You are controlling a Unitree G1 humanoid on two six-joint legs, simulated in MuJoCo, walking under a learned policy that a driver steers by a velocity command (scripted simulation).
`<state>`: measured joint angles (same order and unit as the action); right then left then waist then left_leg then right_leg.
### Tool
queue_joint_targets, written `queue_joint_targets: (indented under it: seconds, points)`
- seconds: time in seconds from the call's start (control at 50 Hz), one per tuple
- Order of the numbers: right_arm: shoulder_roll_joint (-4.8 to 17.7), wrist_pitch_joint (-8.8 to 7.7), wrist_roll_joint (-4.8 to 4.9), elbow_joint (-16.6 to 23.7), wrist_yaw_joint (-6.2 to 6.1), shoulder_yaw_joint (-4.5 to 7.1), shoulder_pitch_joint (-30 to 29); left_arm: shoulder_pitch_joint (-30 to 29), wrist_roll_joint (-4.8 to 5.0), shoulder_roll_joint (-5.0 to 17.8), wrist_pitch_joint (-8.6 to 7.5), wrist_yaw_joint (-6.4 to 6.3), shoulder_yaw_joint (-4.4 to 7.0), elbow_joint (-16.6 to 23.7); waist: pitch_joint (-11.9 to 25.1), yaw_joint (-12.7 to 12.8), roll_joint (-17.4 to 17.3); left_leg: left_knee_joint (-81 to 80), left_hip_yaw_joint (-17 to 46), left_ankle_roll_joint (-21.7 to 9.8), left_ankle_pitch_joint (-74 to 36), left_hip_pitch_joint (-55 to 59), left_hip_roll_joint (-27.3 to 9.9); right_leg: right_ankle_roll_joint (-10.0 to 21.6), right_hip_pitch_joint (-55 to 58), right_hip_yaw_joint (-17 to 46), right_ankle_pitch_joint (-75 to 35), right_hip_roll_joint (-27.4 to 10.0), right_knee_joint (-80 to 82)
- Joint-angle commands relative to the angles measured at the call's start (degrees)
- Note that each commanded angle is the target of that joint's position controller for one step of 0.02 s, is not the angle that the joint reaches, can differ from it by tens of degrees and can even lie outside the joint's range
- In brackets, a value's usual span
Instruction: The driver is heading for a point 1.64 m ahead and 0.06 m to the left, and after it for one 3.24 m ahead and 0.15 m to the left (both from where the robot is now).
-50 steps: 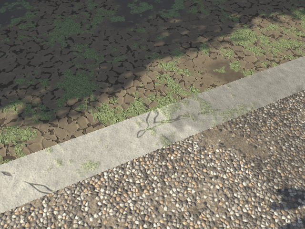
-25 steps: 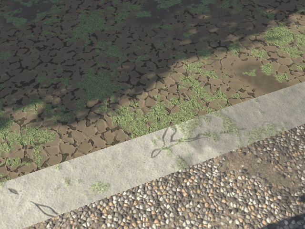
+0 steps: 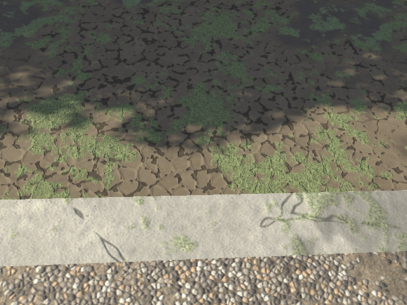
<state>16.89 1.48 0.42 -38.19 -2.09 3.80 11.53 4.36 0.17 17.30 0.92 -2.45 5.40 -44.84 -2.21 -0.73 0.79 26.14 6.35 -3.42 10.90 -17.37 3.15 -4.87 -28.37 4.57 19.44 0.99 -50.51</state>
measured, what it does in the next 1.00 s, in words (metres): steps on the spot: right foot, then left foot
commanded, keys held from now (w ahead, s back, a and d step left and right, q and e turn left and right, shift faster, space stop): q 0.40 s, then no key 0.08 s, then e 0.32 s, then w+e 0.20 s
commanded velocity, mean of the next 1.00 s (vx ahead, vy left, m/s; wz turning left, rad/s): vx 0.04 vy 0.00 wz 0.18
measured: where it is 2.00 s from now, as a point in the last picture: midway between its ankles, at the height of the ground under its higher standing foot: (227, 297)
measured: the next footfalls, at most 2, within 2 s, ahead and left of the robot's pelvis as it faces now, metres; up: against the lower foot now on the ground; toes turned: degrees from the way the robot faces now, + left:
right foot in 0.18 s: +0.07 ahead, -0.14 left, +0.00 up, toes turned +13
left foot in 0.58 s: +0.00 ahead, +0.12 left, +0.00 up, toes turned +17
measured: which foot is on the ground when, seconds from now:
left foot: down 0.00-0.18, up 0.20-0.56, down 0.58-1.00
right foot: up 0.00-0.16, down 0.18-0.60, up 0.62-1.00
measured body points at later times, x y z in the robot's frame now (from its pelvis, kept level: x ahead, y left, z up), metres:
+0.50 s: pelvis +0.00 -0.03 +0.00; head +0.04 -0.03 +0.45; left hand +0.05 +0.27 -0.11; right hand +0.22 -0.26 -0.10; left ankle -0.05 +0.11 -0.70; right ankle +0.03 -0.15 -0.74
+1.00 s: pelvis +0.01 -0.01 +0.00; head +0.04 -0.02 +0.44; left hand +0.10 +0.30 -0.11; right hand +0.17 -0.27 -0.12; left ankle -0.04 +0.11 -0.74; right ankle +0.04 -0.13 -0.71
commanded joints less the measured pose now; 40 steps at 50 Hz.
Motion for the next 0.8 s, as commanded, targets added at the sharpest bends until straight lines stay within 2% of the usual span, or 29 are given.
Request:
queue_joint_targets:
  seconds: [0.02, 0.12, 0.16, 0.18, 0.2, 0.22, 0.24, 0.26, 0.28, 0.3, 0.34, 0.36, 0.42, 0.46, 0.5, 0.54, 0.56, 0.58, 0.6, 0.62, 0.64, 0.66, 0.68, 0.7, 0.74, 0.76, 0.8]
  points:
    - [10.92, -0.05, -0.06, 4.12, -0.3, 3.26, -0.46, -2.32, 0.27, 4.06, -1.23, 0.51, 0.58, 3.87, 7.23, -0.71, -9.26, -5.36, 16.95, -9.77, -13.46, 9.41, -13.64, -0.41, -0.58, 0.78, 0.65, 0.57, 6.03]
    - [10.62, 0.7, 0.5, 5.17, 0.25, 3.33, -2.78, -0.21, 0.66, 4.97, -2.5, 1.74, 0.74, 3.58, 7.97, -0.08, -10.34, -2.7, 22.55, -9.07, -18.36, 9.53, -12.3, 1.09, 6.05, 1.0, 0.92, 1.76, 16.22]
    - [10.16, 1.18, 1.31, 5.84, -0.01, 3.16, -4.86, 3.48, 0.55, 5.26, -2.99, 2.25, 1.05, 2.48, 8.27, 2.52, -9.62, -0.05, 22.02, -6.18, -16.02, 7.13, -9.51, 2.62, 13.92, -0.31, -8.74, 1.36, 28.64]
    - [8.55, 1.26, 1.21, 6.1, -0.18, 2.76, -3.89, 5.13, 0.01, 7.55, -2.93, 2.13, 1.74, 2.07, 9.14, 2.28, -6.59, 3.54, 19.74, -3.33, -7.23, 2.12, -6.73, 4.65, 20.8, 2.97, -14.2, -4.06, 31.36]
    - [4.95, 1.21, 0.25, 5.59, 0.05, 1.87, 0.12, 4.37, -0.83, 11.05, -2.34, 1.62, 2.22, 2.85, 9.86, -0.76, 7.19, 16.48, 10.1, 0.2, 14.22, -6.1, 0.84, 9.69, 26.71, 14.17, -24.23, -16.43, 32.39]
    - [8.78, 0.61, 0.71, 7.15, 0.07, 3.2, -0.29, 3.86, -2.68, 12.3, -2.2, 1.88, 2.34, 2.97, 6.59, -0.74, 16.08, 27.34, 3.84, 3.17, 27.71, -15.62, 5.05, 19.43, 22.59, 25.18, -30.36, -24.09, 33.6]
    - [12.99, 0.36, 0.21, 5.61, 0.11, 4.52, 0.91, 1.02, -2.3, 8.9, -2.4, 1.85, 1.43, 4.72, 5.66, -1.0, 9.77, 36.94, 4.62, 5.03, 24.31, -15.99, 0.98, 20.85, 21.36, 21.67, -28.93, -23.75, 33.27]
    - [13.45, 0.64, 0.56, 4.43, 0.24, 5.05, 1.34, -1.69, -1.67, 6.24, -2.31, 1.6, 0.73, 5.27, 4.64, -1.78, 7.26, 40.37, 3.87, 5.95, 20.35, -16.2, 0.42, 18.3, 20.43, 15.49, -26.61, -19.7, 32.44]
    - [11.85, 1.29, 0.93, 3.01, 0.06, 5.01, 2.96, -2.93, -0.91, 5.47, -2.06, 1.36, 0.47, 5.74, 4.22, -2.09, 6.32, 42.74, 3.18, 7.01, 17.25, -16.45, -0.14, 16.05, 20.72, 10.77, -23.35, -16.28, 32.03]
    - [10.6, 1.71, 0.9, 3.09, 0.15, 4.67, 2.72, -2.99, -0.25, 5.08, -1.91, 1.08, 0.23, 5.73, 3.24, -1.26, 6.53, 45.05, 2.65, 8.0, 14.85, -18.07, -0.45, 16.14, 21.17, 8.79, -24.56, -15.65, 31.89]
    - [8.25, 1.83, 1.48, 4.51, 0.59, 3.91, 0.41, -0.97, -0.61, 5.38, -1.3, 0.46, 0.1, 5.41, 2.76, 0.21, 7.18, 43.1, -0.61, 9.07, 12.22, -18.34, -1.31, 16.72, 21.86, 4.18, -26.18, -13.96, 32.55]
    - [7.49, 1.75, 1.67, 5.47, 0.69, 3.56, -1.29, 0.49, -0.87, 5.8, -1.01, 0.21, 0.23, 5.25, 3.04, 1.37, 7.76, 40.19, -1.62, 9.49, 11.58, -19.3, -2.09, 17.17, 24.21, 3.4, -26.66, -14.25, 32.63]
    - [5.83, 1.62, 1.0, 7.33, 1.25, 2.58, -3.94, 2.99, -0.88, 7.76, -0.45, 0.12, 0.89, 5.02, 5.06, 3.47, 7.94, 31.58, -2.95, 10.06, 12.52, -17.09, -4.56, 18.38, 28.44, 2.41, -29.84, -16.4, 31.91]
    - [4.78, 1.49, 0.44, 7.79, 1.67, 1.9, -3.72, 2.26, -0.49, 9.27, -0.22, 0.82, 1.31, 5.13, 5.79, 3.23, 8.4, 25.18, -4.83, 9.25, 14.13, -10.9, -5.04, 18.5, 26.02, 0.66, -31.93, -16.77, 31.56]
    - [5.07, 1.48, 0.45, 7.38, 1.82, 1.85, -2.67, 2.24, 0.13, 9.8, -0.16, 1.58, 1.33, 4.83, 5.9, 3.02, 9.14, 19.13, -6.46, 8.27, 14.21, -5.5, -4.26, 18.52, 23.87, 0.43, -33.38, -16.89, 30.88]
    - [4.3, 1.48, 0.17, 5.92, 1.86, 1.74, -0.01, 1.88, 1.1, 8.65, -0.37, 2.3, 0.54, 3.92, 5.79, 1.32, 8.44, 7.65, -6.98, 6.5, 8.8, 0.9, -3.43, 17.44, 22.23, 0.88, -31.72, -16.08, 28.86]
    - [3.3, 1.37, -0.14, 4.09, 1.98, 1.57, 3.17, 0.89, 1.58, 6.89, -0.56, 2.62, -0.33, 3.47, 5.76, -0.72, 7.58, -3.06, -7.81, 5.05, 0.27, 7.84, -2.84, 15.57, 19.26, 0.12, -29.47, -14.76, 27.14]
    - [3.82, 1.27, -0.53, 3.29, 1.87, 1.46, 4.42, 3.69, 1.43, 3.84, -1.21, 3.2, -1.61, 1.9, 6.39, -0.97, 5.13, -10.13, -5.22, 3.77, -8.35, 16.93, -4.31, 11.32, 14.42, -0.97, -23.24, -12.87, 26.24]
    - [8.62, 1.16, -0.92, 3.45, 1.16, 2.15, 6.27, 6.17, -1.14, 1.0, -1.87, 3.92, -2.86, 2.03, 10.38, 0.97, -5.16, -7.42, 6.4, 1.6, -26.06, 26.33, -15.0, 5.77, 8.4, -4.52, -7.9, -8.34, 18.87]
    - [8.6, 0.98, -2.14, 4.03, 1.07, 1.52, 0.62, 8.04, -1.03, -0.22, -2.11, 4.0, -3.19, 2.05, 9.93, 4.04, -13.99, -4.6, 8.86, -6.0, -26.6, 17.76, -21.57, 2.66, 8.55, -5.11, 7.6, -6.18, 20.0]
    - [5.32, 0.11, -2.51, 5.05, 1.58, 0.89, -3.68, 5.35, -0.56, 3.91, -1.56, 3.4, -2.48, 1.59, 7.92, 2.52, -9.82, -5.81, 6.19, -7.3, -14.8, 11.17, -18.28, 1.41, 13.27, -4.48, 4.72, -6.44, 20.35]
    - [5.86, -0.4, -2.51, 4.51, 1.64, 1.12, -5.1, 3.23, -0.11, 5.75, -1.3, 3.12, -1.88, 2.01, 5.28, 2.6, -9.67, -6.29, 3.44, -4.91, -7.57, 10.8, -14.84, 1.41, 11.97, -5.45, -1.46, -5.17, 20.9]
    - [7.83, -0.7, -2.35, 4.07, 1.35, 1.82, -4.58, 1.98, -0.02, 6.39, -0.95, 2.47, -1.67, 1.77, 4.2, 1.42, -10.57, -6.76, 2.54, -3.25, -3.17, 11.07, -13.37, 1.43, 10.74, -5.72, -4.98, -4.32, 20.52]
    - [8.19, -0.98, -1.91, 3.64, 1.05, 1.94, -4.32, 2.28, -0.2, 7.23, -0.38, 2.0, -1.43, 1.87, 2.66, 1.08, -12.17, -7.24, 2.72, -3.01, -3.2, 10.29, -14.2, 1.44, 9.63, -5.16, -5.97, -4.43, 19.87]
    - [7.73, -0.93, -1.58, 2.96, 0.33, 1.96, -2.69, 3.91, 0.45, 7.2, 0.05, 1.95, -1.28, 1.87, 1.65, 1.01, -11.95, -6.81, 2.9, -4.14, -6.85, 9.78, -16.2, 2.17, 8.15, -5.49, -4.5, -4.08, 15.95]
    - [7.99, -0.81, -1.38, 2.86, 0.02, 2.25, -1.44, 4.06, 0.73, 7.29, 0.15, 2.0, -1.0, 1.86, 1.56, 0.11, -11.21, -6.63, 3.5, -5.54, -9.29, 10.62, -17.74, 2.65, 5.95, -6.04, -0.77, -3.58, 12.14]
    - [8.24, -1.09, -1.53, 3.04, -0.49, 2.51, -0.71, 3.67, 0.99, 6.61, 0.79, 2.3, -0.37, 2.34, 2.2, -1.36, -10.77, -6.92, 6.95, -10.74, -19.0, 12.34, -23.91, 2.65, -0.63, -4.19, 14.82, -4.46, -3.77]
